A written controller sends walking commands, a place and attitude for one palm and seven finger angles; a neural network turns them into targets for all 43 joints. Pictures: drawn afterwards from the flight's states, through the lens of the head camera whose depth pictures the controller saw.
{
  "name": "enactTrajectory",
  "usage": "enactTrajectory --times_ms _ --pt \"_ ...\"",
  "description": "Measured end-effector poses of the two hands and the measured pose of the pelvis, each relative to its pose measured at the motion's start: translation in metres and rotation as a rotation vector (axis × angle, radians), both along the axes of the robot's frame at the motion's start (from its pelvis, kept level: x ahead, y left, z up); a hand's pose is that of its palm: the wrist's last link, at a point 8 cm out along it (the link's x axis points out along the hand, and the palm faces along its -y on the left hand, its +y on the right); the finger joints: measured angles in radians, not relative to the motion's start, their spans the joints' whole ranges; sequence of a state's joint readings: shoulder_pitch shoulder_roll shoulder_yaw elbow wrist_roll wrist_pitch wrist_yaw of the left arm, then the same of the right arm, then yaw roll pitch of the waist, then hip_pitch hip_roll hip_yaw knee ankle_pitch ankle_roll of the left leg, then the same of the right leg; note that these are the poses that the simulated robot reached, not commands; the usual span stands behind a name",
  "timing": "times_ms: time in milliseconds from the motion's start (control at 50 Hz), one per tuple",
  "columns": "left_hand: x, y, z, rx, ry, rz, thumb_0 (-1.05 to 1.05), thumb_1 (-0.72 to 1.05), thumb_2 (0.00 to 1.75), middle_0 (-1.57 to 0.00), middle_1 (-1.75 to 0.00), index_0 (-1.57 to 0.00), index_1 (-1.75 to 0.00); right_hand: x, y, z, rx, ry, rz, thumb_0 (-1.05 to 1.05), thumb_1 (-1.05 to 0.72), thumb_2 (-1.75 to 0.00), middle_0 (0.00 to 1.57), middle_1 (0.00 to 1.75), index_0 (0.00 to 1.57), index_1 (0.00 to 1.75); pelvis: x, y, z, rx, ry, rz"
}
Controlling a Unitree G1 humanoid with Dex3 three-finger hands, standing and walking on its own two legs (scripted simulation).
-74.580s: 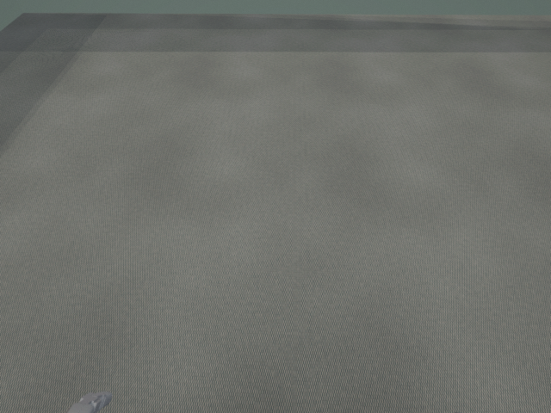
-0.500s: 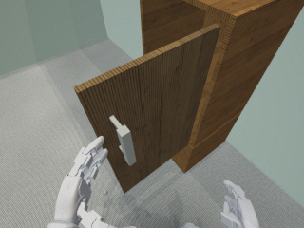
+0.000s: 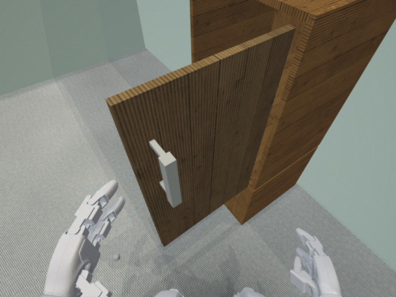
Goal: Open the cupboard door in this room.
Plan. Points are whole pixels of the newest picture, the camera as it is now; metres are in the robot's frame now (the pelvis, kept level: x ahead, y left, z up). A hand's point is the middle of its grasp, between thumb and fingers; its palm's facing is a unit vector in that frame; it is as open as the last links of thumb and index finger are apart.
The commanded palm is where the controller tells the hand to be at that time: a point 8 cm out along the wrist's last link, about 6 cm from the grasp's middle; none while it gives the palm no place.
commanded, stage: draw the hand back to the body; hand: left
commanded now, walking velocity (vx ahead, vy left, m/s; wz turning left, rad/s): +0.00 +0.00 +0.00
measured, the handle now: (165, 175) +0.32 +0.09 +0.10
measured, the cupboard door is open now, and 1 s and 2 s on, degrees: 91 91 91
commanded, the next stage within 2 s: step back with the hand held close in 1.54 s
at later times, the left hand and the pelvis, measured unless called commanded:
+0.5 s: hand (76, 235) +0.18 +0.19 +0.15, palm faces +0.02 -0.99 -0.14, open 16.1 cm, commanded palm +0.14 +0.25 +0.17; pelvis +0.01 +0.01 +0.03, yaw +0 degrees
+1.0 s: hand (21, 186) +0.22 +0.25 +0.21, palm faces +0.36 -0.84 -0.41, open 11.0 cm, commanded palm +0.17 +0.30 +0.22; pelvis +0.03 +0.02 +0.07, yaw -1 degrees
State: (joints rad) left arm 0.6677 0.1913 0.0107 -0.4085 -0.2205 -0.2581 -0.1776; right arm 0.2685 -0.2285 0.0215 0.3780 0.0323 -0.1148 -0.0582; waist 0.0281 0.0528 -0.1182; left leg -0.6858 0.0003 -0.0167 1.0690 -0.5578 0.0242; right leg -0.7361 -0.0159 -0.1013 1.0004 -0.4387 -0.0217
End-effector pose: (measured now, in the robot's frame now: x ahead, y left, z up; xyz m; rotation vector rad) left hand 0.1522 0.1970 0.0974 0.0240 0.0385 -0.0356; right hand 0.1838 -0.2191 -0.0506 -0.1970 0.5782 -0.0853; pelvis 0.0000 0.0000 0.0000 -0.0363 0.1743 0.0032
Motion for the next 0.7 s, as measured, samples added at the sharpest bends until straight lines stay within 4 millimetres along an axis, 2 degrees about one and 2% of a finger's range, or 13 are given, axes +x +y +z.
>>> enactTrajectory --times_ms 80,240,480,580,700 --pt "0.005 0.001 0.008 0.019 -0.020 -0.012 -0.02 -0.50 0.30 -0.15 -0.30 -0.15 -0.30 -0.004 0.001 0.002 0.003 -0.001 -0.010 0.02 -0.90 -0.90 0.20 0.30 0.20 0.30 0.000 0.002 0.002 -0.001 -0.008 -0.003" --pt "0.009 0.019 0.028 0.046 -0.025 0.016 -0.01 -0.50 0.30 -0.15 -0.30 -0.16 -0.30 -0.009 0.006 0.010 0.023 -0.006 -0.031 0.02 -0.90 -0.90 0.20 0.30 0.20 0.30 0.005 0.005 0.012 -0.003 -0.039 -0.006" --pt "0.008 0.040 0.054 0.069 -0.039 0.033 -0.01 -0.47 0.31 -0.15 -0.30 -0.16 -0.30 0.004 0.012 0.028 0.019 -0.057 -0.003 0.02 -0.90 -0.90 0.20 0.30 0.20 0.30 0.012 0.009 0.027 -0.007 -0.082 0.000" --pt "0.006 0.056 0.071 0.269 -0.013 0.193 -0.01 -0.37 0.36 -0.16 -0.30 -0.16 -0.30 0.009 0.015 0.038 -0.002 -0.054 -0.008 0.02 -0.90 -0.90 0.20 0.30 0.20 0.30 0.015 0.010 0.037 -0.004 -0.118 -0.010" --pt "0.006 0.069 0.083 0.339 -0.006 0.311 -0.01 -0.19 0.43 -0.16 -0.30 -0.17 -0.30 0.011 0.020 0.042 -0.013 -0.018 0.004 0.02 -0.90 -0.90 0.20 0.30 0.20 0.30 0.019 0.014 0.049 0.002 -0.156 -0.009"
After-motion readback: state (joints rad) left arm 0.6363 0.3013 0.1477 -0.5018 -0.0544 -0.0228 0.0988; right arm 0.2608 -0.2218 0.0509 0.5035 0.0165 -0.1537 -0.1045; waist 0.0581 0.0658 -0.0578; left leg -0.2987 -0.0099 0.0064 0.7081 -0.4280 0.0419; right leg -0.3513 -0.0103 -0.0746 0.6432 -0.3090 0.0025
